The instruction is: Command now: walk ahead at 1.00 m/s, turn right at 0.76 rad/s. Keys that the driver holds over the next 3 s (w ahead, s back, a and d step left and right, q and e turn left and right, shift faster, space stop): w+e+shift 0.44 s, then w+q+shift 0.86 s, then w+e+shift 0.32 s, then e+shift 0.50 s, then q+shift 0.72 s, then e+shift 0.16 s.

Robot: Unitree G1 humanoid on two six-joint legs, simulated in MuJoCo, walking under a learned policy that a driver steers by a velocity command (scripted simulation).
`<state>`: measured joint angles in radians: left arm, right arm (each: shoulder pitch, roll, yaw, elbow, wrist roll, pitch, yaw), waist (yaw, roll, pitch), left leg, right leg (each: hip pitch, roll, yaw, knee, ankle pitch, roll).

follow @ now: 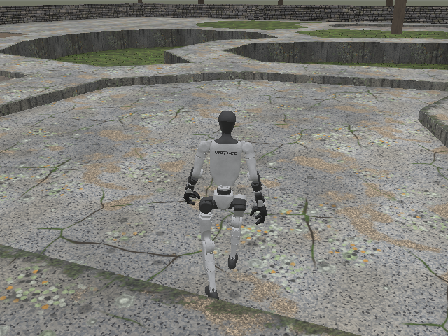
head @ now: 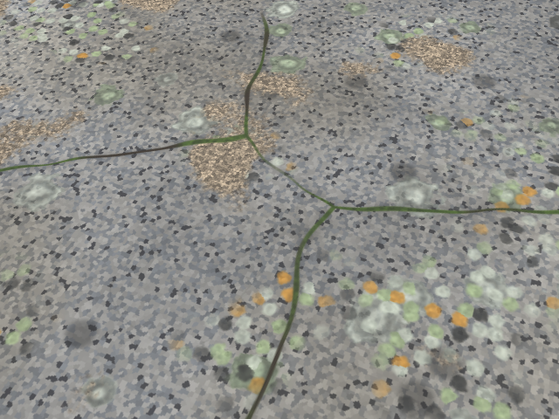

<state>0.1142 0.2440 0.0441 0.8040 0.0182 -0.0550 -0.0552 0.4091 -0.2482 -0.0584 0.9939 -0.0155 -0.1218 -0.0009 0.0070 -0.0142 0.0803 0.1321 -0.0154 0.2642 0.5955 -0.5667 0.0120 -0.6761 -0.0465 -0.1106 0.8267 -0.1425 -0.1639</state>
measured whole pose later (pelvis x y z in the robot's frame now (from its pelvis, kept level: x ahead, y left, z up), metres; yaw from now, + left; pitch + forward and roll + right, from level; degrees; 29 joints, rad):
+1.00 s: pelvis +0.89 -0.25 +0.04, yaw -13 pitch +2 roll -1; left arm 0.25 0.26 0.02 0.73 0.04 -0.09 0.00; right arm 0.33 -0.31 -0.07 0.81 -0.01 -0.03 0.04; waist -0.03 0.04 -0.02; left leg -0.51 0.03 -0.01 1.26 -0.29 0.09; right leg -0.24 -0.01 -0.09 0.50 -0.29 0.00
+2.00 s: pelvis +1.74 -0.27 +0.04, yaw -18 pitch +3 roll +0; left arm 0.28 0.32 0.06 0.70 -0.03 -0.01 0.02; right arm -0.02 -0.27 0.01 0.54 -0.02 -0.08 -0.03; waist 0.06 0.01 0.07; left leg -0.68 0.01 -0.23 0.82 -0.21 -0.10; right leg -0.30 0.22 0.16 0.44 -0.16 -0.14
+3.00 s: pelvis +1.91 -0.23 +0.04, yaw +2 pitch +3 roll +0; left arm 0.20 0.34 0.08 0.78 -0.02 0.01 0.01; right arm 0.10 -0.26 -0.04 0.57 -0.02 0.03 0.00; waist 0.04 -0.04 0.04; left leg -0.35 0.01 0.05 0.56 -0.27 0.03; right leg -0.44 -0.10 -0.04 1.05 -0.58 0.06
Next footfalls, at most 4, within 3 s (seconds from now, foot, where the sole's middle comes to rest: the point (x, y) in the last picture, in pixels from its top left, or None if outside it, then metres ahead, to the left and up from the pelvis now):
0.02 right None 0.22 -0.05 -0.73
0.44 left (310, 318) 0.68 -0.01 -0.73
0.84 right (443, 249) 0.88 -0.37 -0.73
1.28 left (376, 133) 1.33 -0.24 -0.73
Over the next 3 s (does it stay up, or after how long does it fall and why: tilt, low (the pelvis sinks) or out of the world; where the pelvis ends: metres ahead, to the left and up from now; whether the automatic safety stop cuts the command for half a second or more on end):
stays up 1.91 -0.23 0.04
